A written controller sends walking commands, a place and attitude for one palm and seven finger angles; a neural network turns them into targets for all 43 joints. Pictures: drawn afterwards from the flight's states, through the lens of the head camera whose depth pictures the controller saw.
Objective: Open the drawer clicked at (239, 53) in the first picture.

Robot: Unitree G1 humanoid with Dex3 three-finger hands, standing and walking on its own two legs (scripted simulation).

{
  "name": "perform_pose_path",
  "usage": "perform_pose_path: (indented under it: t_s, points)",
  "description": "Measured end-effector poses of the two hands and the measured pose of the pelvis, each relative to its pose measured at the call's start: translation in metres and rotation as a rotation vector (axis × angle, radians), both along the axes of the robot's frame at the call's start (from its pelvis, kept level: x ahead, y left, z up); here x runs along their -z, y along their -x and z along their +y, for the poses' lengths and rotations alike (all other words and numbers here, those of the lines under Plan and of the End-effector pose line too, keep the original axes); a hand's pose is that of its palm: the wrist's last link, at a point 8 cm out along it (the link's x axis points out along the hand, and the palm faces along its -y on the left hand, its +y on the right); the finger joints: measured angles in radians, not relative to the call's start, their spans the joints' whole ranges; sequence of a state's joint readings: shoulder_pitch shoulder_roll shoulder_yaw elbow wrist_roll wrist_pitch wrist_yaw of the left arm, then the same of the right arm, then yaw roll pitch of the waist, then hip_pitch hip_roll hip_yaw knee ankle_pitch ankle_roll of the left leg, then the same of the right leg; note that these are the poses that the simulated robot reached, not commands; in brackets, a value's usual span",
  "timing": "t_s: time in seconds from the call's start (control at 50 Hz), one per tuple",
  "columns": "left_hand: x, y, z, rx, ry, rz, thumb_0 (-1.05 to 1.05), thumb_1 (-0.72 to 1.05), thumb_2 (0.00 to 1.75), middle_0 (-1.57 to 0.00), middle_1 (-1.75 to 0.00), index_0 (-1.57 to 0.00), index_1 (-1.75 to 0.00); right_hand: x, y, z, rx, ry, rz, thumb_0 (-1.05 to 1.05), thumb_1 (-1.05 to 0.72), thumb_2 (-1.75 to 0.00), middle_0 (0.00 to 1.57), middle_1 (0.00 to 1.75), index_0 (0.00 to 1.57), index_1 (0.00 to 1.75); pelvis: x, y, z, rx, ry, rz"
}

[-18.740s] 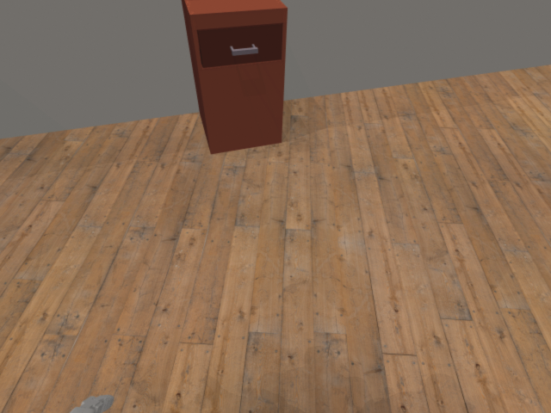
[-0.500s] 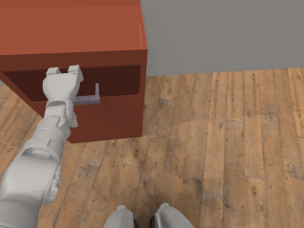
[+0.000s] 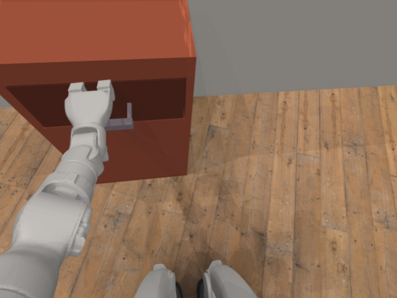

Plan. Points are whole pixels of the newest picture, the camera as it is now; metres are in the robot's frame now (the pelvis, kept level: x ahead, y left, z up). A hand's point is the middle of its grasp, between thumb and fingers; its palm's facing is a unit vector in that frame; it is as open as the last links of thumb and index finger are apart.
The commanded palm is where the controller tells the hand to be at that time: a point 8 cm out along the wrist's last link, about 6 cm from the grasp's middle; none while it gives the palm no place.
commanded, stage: re-aim the fingers above the handle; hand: left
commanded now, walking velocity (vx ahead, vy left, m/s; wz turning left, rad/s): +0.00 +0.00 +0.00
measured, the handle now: (108, 117) +0.55 +0.18 -0.09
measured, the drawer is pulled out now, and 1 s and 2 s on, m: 0.00 0.00 0.00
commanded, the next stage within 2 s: lower the fingers behind the handle in 1.62 s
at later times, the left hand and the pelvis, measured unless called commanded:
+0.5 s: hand (98, 128) +0.48 +0.18 -0.04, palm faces -0.12 -0.05 -0.99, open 13.8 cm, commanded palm +0.49 +0.17 +0.03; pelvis +0.00 +0.00 +0.00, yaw +0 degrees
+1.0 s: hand (95, 126) +0.48 +0.19 -0.03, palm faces -0.11 -0.03 -0.99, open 13.8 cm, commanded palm +0.48 +0.17 +0.02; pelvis +0.00 -0.01 +0.00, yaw +0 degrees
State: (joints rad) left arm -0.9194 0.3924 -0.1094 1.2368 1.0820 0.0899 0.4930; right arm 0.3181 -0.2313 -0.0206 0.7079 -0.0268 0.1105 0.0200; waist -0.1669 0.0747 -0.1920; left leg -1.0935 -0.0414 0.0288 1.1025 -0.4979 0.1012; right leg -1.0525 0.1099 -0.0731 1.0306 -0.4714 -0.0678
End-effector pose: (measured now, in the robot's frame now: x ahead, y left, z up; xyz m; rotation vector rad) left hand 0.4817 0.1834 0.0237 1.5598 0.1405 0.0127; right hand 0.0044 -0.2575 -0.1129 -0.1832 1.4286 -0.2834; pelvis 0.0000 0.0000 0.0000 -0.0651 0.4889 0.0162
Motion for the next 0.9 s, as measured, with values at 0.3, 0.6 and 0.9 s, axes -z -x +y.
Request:
perform_pose_path:
  t_s: [0.3, 0.6, 0.9]
  points:
    - [0.002, -0.002, 0.005, -0.001, -0.004, -0.056, 0.0, -0.49, 0.3, -0.31, -1.2, -0.32, -1.2, 0.0, 0.038, -0.006, 0.04, 0.023, 0.056, 0.01, -0.91, -0.9, 0.2, 0.3, 0.2, 0.3, 0.006, 0.005, -0.001, 0.03, -0.009, 0.016]
    - [-0.008, 0.0, -0.018, 0.117, 0.075, -0.055, 0.0, -0.49, 0.3, -0.32, -1.2, -0.32, -1.2, -0.006, 0.005, -0.016, -0.008, 0.064, -0.018, 0.01, -0.91, -0.9, 0.21, 0.3, 0.2, 0.3, 0.003, 0.001, -0.005, -0.006, 0.001, 0.008]
    - [0.005, 0.011, 0.016, -0.065, 0.005, 0.056, 0.0, -0.49, 0.3, -0.32, -1.21, -0.33, -1.21, -0.001, 0.01, -0.005, 0.013, -0.002, -0.018, 0.01, -0.91, -0.9, 0.2, 0.3, 0.2, 0.3, -0.003, 0.005, -0.009, 0.023, -0.02, -0.002]
